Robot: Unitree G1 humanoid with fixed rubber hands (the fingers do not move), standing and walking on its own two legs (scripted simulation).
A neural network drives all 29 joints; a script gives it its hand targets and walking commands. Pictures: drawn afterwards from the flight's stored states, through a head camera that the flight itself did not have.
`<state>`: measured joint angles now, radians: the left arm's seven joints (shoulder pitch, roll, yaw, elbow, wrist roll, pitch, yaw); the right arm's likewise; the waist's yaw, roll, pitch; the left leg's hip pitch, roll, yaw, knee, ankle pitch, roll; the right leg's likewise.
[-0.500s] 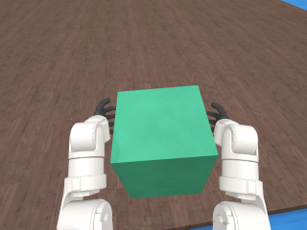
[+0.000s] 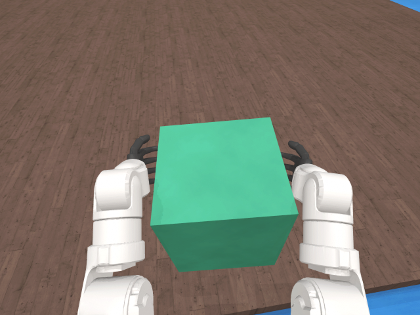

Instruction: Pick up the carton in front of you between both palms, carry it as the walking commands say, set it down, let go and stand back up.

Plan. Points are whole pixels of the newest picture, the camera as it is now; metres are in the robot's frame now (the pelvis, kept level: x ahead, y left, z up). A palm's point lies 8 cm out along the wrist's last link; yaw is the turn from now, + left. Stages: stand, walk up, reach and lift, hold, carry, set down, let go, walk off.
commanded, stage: carry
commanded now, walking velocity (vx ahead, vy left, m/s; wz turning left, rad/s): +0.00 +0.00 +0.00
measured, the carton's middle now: (221, 200) +0.33 -0.01 +0.05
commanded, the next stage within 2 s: none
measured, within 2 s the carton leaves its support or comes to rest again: neither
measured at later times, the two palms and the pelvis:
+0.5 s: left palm (131, 149) +0.36 +0.16 +0.16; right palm (294, 151) +0.37 -0.14 +0.16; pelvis +0.03 +0.00 -0.01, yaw +0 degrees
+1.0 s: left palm (177, 89) +0.59 +0.11 +0.15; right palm (294, 93) +0.61 -0.20 +0.14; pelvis +0.23 -0.05 -0.01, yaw +1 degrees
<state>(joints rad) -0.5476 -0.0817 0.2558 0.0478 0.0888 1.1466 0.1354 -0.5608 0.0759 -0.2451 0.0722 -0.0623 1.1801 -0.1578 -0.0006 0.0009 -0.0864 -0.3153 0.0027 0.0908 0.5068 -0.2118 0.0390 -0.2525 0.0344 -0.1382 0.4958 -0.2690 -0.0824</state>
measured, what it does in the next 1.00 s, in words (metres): walks ahead: right foot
